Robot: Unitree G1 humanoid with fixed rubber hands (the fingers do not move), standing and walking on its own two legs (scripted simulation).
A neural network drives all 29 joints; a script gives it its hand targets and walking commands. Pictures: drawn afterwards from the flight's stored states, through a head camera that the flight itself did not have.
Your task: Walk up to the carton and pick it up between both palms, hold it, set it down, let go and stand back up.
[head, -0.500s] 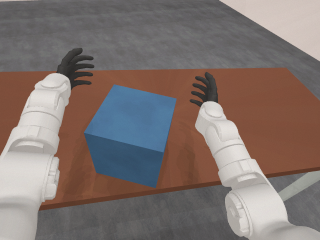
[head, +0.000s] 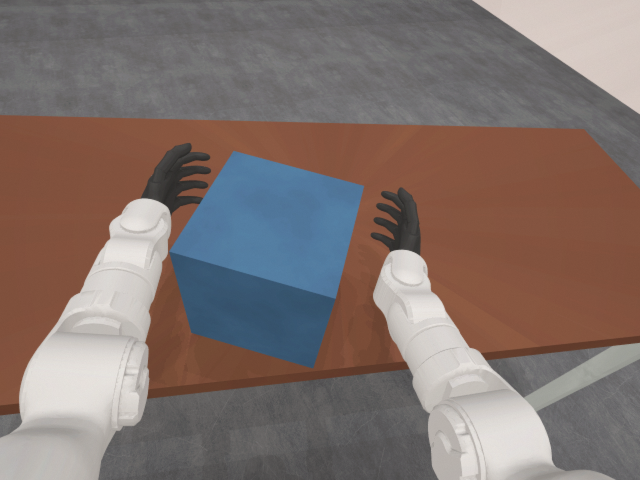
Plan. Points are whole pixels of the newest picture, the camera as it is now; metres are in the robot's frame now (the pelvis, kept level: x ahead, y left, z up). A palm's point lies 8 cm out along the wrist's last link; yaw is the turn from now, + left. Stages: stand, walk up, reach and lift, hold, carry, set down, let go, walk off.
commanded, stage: reach and lift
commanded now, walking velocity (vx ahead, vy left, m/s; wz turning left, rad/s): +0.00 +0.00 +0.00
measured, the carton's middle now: (274, 262) +0.40 +0.02 +0.03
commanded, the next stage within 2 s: none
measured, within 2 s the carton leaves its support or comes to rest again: neither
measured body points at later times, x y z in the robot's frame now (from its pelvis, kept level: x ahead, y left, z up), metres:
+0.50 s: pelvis +0.00 +0.02 +0.00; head +0.05 +0.08 +0.44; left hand +0.48 +0.15 +0.09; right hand +0.40 -0.13 +0.07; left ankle +0.04 +0.09 -0.74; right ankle -0.02 -0.15 -0.73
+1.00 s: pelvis +0.01 +0.02 +0.01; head +0.05 +0.07 +0.45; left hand +0.46 +0.15 +0.08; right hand +0.40 -0.12 +0.07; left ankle +0.04 +0.09 -0.74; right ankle -0.02 -0.15 -0.73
